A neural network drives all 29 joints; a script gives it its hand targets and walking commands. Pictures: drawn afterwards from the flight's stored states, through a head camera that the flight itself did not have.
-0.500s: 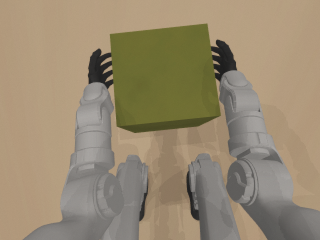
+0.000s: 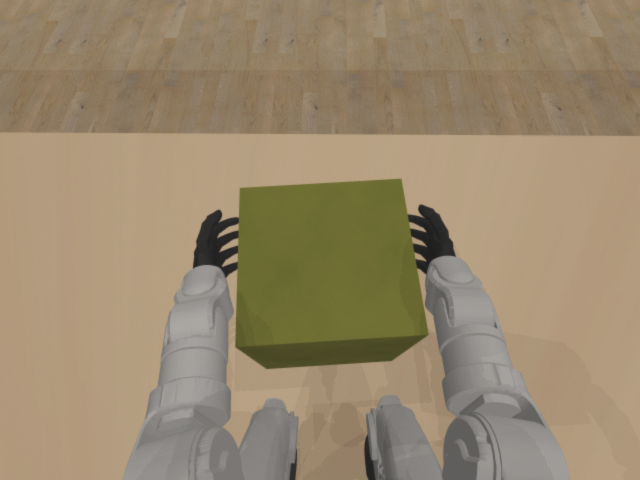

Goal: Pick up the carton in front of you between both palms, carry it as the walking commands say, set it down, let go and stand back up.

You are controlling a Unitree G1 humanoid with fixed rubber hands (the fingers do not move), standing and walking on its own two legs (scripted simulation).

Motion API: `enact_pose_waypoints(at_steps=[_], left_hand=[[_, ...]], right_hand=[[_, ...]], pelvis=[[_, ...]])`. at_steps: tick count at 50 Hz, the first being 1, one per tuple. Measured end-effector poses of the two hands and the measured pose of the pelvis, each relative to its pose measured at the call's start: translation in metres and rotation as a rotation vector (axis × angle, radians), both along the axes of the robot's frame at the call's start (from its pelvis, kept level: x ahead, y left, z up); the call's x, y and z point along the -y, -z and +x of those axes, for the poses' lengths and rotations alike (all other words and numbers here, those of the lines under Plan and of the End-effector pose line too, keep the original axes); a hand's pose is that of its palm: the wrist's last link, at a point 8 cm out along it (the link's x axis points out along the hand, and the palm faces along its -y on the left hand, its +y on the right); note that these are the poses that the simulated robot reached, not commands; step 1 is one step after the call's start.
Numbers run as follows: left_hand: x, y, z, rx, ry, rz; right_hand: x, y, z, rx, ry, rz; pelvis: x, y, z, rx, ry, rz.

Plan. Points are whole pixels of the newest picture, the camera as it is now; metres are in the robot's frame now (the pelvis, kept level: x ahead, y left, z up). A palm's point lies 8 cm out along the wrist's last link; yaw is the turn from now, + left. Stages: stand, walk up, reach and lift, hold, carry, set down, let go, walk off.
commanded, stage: reach and lift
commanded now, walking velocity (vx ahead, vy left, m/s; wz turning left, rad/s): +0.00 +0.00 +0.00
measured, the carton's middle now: (325, 285) +0.39 +0.01 -0.10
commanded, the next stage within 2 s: hold in 1.58 s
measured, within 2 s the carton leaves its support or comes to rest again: neither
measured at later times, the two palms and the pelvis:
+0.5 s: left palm (163, 244) +0.35 +0.16 +0.12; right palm (489, 245) +0.34 -0.14 +0.12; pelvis +0.04 +0.01 +0.11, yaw +0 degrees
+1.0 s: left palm (149, 233) +0.34 +0.15 +0.16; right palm (517, 238) +0.33 -0.15 +0.16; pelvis +0.03 +0.00 +0.13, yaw +0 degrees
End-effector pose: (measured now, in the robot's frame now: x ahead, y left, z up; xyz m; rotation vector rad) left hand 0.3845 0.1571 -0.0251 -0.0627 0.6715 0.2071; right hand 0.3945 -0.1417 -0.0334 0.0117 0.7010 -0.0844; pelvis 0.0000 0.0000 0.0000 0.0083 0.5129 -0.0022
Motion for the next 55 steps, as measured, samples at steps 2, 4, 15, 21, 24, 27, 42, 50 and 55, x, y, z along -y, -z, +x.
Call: enact_pose_waypoints(at_steps=[2, 4, 15, 21, 24, 27, 42, 50, 55], left_hand=[[0.001, -0.011, -0.003, 0.0, 0.005, -0.001], [0.001, -0.023, -0.006, -0.001, 0.011, -0.001], [0.002, -0.089, -0.022, 0.001, 0.037, 0.002], [0.001, -0.124, -0.031, 0.006, 0.05, 0.003], [0.001, -0.142, -0.035, 0.018, 0.062, 0.012], [0.001, -0.159, -0.038, 0.03, 0.077, 0.021], [0.005, -0.181, -0.049, 0.001, 0.101, 0.04], [0.006, -0.187, -0.045, 0.02, 0.089, 0.038], [0.007, -0.19, -0.042, 0.017, 0.097, 0.049]], right_hand=[[0.001, -0.011, -0.005, 0.0, 0.006, 0.0], [0.001, -0.023, -0.01, -0.001, 0.011, 0.0], [0.002, -0.091, -0.032, 0.001, 0.032, -0.006], [0.001, -0.127, -0.043, 0.007, 0.037, -0.015], [0.001, -0.145, -0.048, 0.019, 0.041, -0.017], [0.001, -0.163, -0.054, 0.031, 0.048, -0.019], [0.006, -0.183, -0.069, 0.003, 0.045, -0.032], [0.007, -0.189, -0.062, 0.022, 0.04, -0.026], [0.007, -0.192, -0.059, 0.02, 0.033, -0.037]], pelvis=[[-0.001, -0.011, 0.003, 0.025, 0.001, -0.001], [-0.001, -0.021, 0.007, 0.052, 0.001, -0.002], [-0.005, -0.077, 0.028, 0.225, 0.004, -0.008], [-0.007, -0.102, 0.038, 0.334, 0.004, -0.012], [-0.008, -0.111, 0.041, 0.392, 0.003, -0.013], [-0.008, -0.119, 0.043, 0.449, 0.002, -0.014], [-0.008, -0.128, 0.029, 0.589, 0.01, -0.012], [-0.004, -0.129, 0.03, 0.59, 0.006, -0.01], [-0.002, -0.131, 0.037, 0.592, 0.003, -0.01]])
